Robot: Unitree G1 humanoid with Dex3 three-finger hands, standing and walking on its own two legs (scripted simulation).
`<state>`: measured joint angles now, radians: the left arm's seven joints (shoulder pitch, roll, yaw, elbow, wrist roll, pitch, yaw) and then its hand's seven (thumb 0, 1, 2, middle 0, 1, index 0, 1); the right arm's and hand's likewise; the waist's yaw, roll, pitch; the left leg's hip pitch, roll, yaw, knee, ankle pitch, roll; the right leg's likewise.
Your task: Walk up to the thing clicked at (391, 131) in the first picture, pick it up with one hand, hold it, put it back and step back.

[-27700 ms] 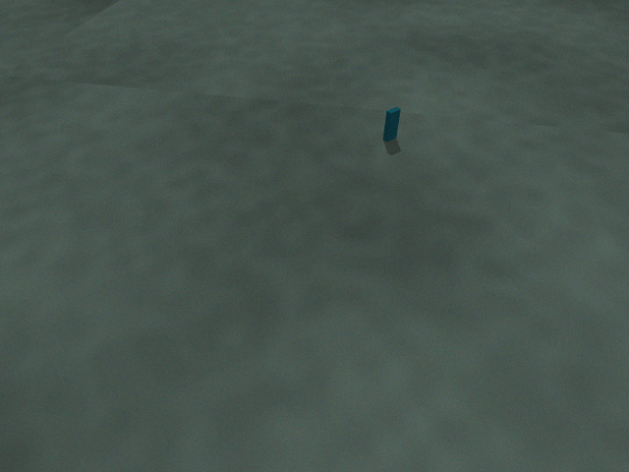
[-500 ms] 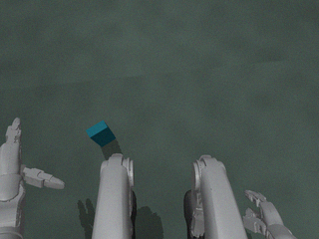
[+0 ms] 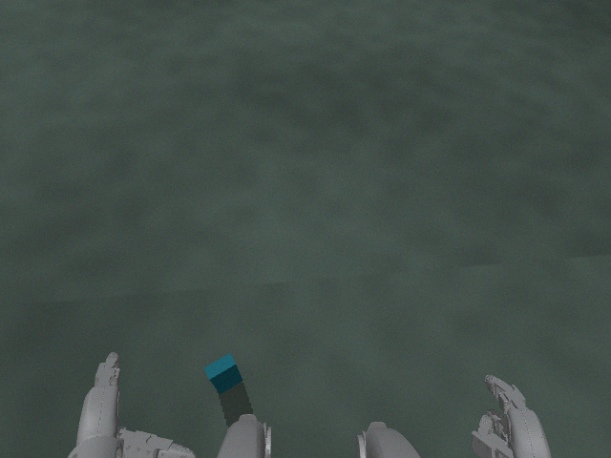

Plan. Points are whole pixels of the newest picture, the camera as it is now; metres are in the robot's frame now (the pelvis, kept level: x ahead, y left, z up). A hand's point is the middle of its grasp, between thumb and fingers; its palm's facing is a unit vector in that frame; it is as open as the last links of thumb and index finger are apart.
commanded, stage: home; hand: left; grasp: from the side
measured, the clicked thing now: (224, 374) +0.37 +0.21 -0.57
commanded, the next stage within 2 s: none
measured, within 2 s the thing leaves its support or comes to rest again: neither
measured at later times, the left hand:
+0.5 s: hand (144, 433) +0.18 +0.20 +0.00, palm faces +0.13 -0.94 -0.30, open 17.6 cm
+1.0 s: hand (165, 437) +0.17 +0.17 +0.00, palm faces +0.13 -0.95 -0.29, open 17.5 cm
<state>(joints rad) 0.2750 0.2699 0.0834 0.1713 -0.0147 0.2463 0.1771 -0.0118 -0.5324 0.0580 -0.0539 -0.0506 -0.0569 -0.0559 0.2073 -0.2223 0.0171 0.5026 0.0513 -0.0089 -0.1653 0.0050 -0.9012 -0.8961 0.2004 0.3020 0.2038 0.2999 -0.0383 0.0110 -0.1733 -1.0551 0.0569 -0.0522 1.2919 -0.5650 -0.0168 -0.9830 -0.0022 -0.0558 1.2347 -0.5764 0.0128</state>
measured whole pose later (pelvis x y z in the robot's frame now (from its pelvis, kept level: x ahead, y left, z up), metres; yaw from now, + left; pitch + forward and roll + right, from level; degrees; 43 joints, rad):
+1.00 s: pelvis +0.02 -0.01 +0.06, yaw +1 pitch +8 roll -2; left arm 0.48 0.20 -0.01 -0.01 -0.01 0.28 0.14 -0.01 -0.55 0.05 -0.05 -0.05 -0.05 -0.05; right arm 0.28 -0.21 0.03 0.50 0.02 -0.10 -0.18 0.01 -0.90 -0.90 0.20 0.30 0.20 0.30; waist -0.02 0.04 -0.10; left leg -0.64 0.06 -0.04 0.97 -0.46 -0.03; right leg -0.58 0.00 -0.06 0.93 -0.48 0.00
